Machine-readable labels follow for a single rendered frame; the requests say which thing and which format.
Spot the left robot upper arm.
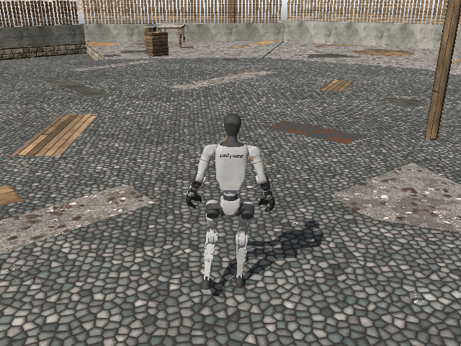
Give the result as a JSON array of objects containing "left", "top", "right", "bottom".
[{"left": 195, "top": 144, "right": 217, "bottom": 183}]

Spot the right robot upper arm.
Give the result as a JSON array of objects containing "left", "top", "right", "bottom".
[{"left": 247, "top": 145, "right": 267, "bottom": 185}]

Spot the robot right forearm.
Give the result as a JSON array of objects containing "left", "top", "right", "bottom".
[{"left": 260, "top": 173, "right": 273, "bottom": 200}]

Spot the robot left forearm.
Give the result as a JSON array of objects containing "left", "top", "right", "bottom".
[{"left": 187, "top": 172, "right": 202, "bottom": 197}]

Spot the robot head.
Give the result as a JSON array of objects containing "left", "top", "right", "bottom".
[{"left": 220, "top": 113, "right": 244, "bottom": 147}]

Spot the robot right hand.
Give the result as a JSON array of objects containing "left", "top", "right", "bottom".
[{"left": 259, "top": 196, "right": 275, "bottom": 212}]

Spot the robot right shin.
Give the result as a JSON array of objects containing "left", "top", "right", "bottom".
[{"left": 236, "top": 234, "right": 248, "bottom": 278}]

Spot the robot left hand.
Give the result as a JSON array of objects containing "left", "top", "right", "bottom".
[{"left": 186, "top": 194, "right": 202, "bottom": 208}]

